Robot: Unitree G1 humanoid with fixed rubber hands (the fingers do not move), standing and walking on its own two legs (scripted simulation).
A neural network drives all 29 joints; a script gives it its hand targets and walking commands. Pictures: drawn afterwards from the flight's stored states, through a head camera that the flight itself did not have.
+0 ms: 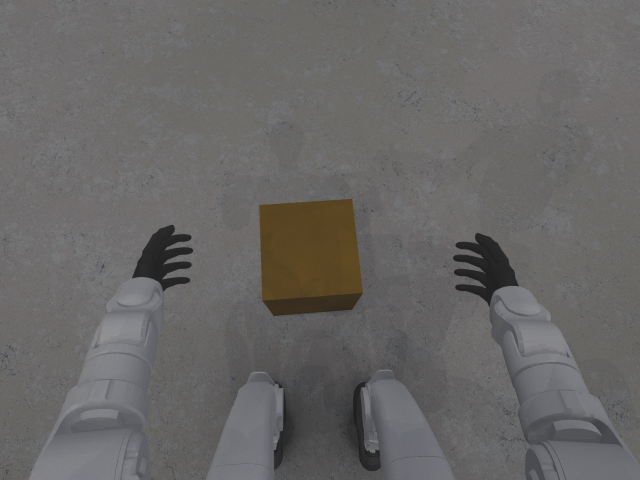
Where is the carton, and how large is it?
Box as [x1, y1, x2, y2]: [259, 199, 362, 315]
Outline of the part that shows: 351,199 259,205 262,300 274,315 351,309 362,293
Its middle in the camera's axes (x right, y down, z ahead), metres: -0.03 +0.07 +1.01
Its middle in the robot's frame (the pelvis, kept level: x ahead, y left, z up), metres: +0.50 +0.02 -0.56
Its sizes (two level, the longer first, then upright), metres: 0.229 0.223 0.260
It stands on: the floor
